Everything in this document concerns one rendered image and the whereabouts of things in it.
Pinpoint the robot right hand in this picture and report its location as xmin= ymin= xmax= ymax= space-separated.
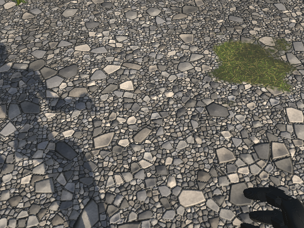
xmin=240 ymin=185 xmax=304 ymax=228

